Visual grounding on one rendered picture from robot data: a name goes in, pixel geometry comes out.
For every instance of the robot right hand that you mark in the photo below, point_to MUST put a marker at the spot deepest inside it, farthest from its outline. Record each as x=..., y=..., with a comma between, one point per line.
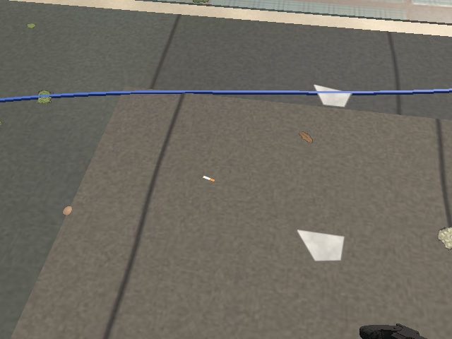
x=388, y=332

